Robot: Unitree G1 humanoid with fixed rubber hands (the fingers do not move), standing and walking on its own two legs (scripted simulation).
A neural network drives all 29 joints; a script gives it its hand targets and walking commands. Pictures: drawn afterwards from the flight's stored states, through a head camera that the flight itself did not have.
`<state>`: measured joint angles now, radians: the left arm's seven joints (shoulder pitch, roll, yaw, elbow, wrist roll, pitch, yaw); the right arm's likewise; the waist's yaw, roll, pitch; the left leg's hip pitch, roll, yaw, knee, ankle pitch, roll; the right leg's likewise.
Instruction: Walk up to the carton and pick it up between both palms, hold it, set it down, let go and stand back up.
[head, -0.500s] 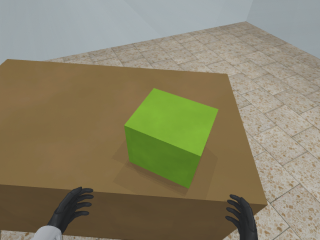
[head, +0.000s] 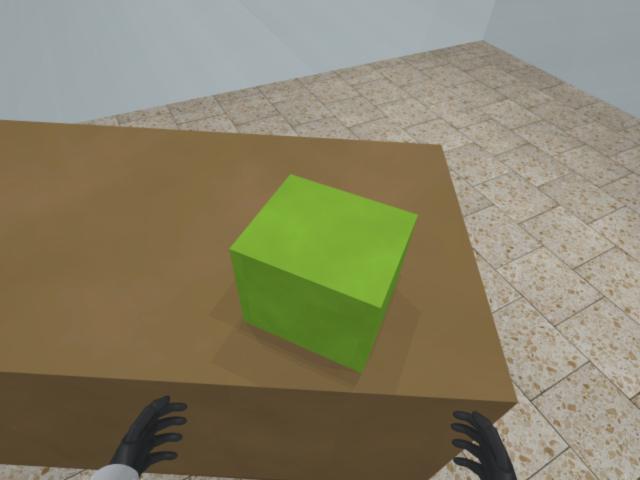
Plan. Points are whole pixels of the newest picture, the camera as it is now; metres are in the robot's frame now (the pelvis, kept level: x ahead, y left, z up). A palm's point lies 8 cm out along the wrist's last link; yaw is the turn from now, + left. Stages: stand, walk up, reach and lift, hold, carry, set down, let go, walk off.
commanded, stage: set down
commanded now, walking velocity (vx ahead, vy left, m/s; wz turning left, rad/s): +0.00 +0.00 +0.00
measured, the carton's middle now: (325, 271) +0.43 +0.02 -0.02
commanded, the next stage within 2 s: let go in 0.10 s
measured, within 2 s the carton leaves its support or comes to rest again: neither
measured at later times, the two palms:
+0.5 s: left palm (160, 456) +0.17 +0.22 -0.08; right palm out of the picture +0.17 -0.23 -0.07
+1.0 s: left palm out of the picture +0.06 +0.27 -0.10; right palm out of the picture +0.07 -0.25 -0.12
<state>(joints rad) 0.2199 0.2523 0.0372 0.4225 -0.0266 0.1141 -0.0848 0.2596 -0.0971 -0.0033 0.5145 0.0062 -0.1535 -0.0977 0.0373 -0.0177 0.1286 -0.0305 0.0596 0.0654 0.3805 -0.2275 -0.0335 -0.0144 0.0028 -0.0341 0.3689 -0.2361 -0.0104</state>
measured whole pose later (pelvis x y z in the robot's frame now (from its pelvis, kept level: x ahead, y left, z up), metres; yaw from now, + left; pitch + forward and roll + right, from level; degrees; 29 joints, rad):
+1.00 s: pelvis -0.01 +0.00 -0.01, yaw +2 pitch -3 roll +0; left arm 0.37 0.26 0.03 0.67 0.01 -0.04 0.00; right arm 0.31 -0.25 -0.03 0.82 -0.03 -0.03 0.01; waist 0.01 0.02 0.00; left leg -0.18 0.04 0.03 0.47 -0.25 -0.02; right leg -0.15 -0.02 -0.07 0.46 -0.27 0.00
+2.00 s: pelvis -0.04 -0.01 -0.01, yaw +3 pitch -1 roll +0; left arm 0.41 0.24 0.02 0.81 0.01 -0.03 0.02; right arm 0.40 -0.23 -0.02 0.88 -0.02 -0.01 -0.01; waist 0.00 0.00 -0.01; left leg -0.29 0.05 0.00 0.52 -0.21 -0.04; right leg -0.26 -0.01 -0.08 0.52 -0.24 -0.03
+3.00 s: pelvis -0.02 -0.01 +0.00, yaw +2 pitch -2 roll +0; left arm 0.36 0.20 0.02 0.92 0.00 -0.02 0.03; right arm 0.34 -0.21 0.00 0.98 -0.01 -0.01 -0.03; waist 0.00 0.01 0.03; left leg -0.20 0.06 0.01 0.46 -0.22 -0.04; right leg -0.16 0.00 -0.08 0.45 -0.25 -0.02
